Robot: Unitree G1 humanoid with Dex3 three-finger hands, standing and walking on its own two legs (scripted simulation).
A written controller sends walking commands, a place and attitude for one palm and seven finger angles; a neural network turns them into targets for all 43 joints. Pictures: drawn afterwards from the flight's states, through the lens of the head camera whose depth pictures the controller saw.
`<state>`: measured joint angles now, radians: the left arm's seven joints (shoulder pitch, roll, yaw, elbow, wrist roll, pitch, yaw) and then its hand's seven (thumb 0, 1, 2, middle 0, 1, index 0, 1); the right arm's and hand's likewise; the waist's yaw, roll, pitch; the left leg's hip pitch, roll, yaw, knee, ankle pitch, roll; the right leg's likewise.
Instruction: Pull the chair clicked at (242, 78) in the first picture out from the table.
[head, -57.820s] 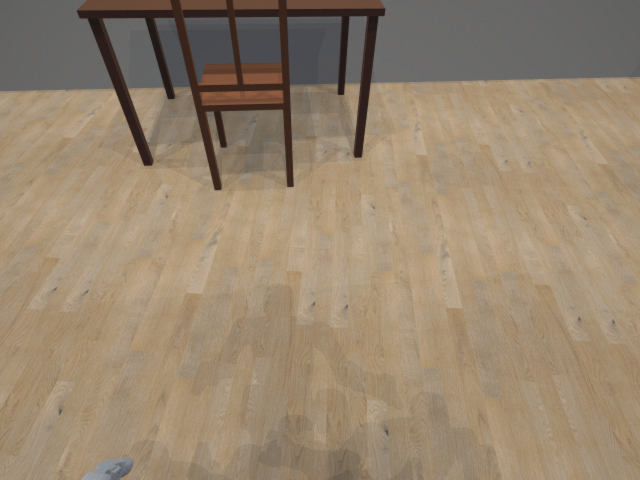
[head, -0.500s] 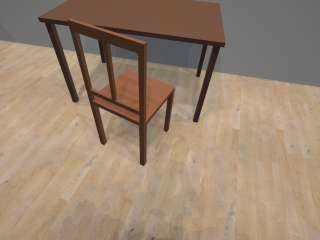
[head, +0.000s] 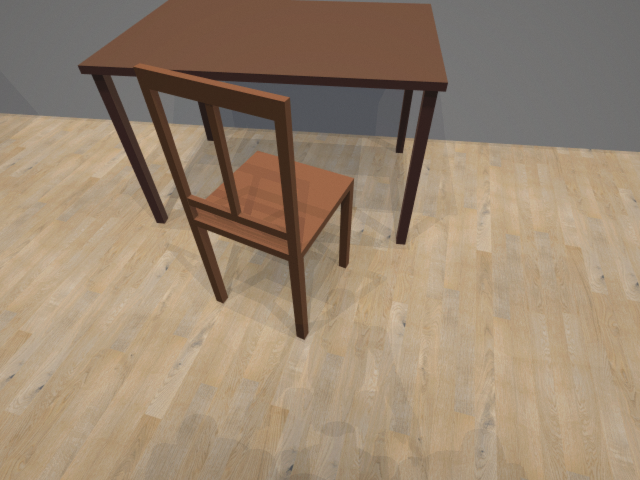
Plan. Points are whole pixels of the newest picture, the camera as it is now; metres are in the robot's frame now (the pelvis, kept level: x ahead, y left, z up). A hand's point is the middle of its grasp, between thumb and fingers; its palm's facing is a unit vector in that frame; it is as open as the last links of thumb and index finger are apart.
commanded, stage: let the arm hang, fingers relaxed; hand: left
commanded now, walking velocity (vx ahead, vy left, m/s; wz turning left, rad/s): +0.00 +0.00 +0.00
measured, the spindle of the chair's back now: (225, 164) +0.82 +0.28 -0.08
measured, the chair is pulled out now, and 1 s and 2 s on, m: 0.24 0.24 0.24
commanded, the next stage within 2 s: look to check the result in 0.28 s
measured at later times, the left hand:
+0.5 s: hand out of the picture +0.03 +0.17 -0.17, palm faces -0.01 -0.97 -0.23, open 7.4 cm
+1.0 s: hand out of the picture +0.07 +0.19 -0.16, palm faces -0.02 -0.96 -0.27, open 7.4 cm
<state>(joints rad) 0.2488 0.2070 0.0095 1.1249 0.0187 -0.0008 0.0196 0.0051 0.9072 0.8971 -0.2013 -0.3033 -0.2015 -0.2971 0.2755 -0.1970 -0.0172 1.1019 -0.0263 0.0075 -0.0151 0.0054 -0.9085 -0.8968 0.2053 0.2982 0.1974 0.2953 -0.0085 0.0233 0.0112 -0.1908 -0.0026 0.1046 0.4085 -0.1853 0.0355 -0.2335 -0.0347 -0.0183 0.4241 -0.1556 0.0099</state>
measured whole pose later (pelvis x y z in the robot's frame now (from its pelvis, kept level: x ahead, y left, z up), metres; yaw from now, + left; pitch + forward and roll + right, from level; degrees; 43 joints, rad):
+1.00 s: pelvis +0.02 -0.02 +0.00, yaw -1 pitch -2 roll +0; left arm 0.18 0.23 0.01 1.15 0.01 -0.02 0.01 0.00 0.90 0.90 -0.20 -0.30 -0.20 -0.30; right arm 0.22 -0.25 -0.02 1.14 -0.02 0.00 -0.02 0.00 -0.91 -0.90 0.20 0.30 0.20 0.30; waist -0.02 0.01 0.02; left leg -0.13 0.03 0.10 0.34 -0.18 0.00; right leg -0.17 0.01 -0.02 0.36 -0.15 -0.02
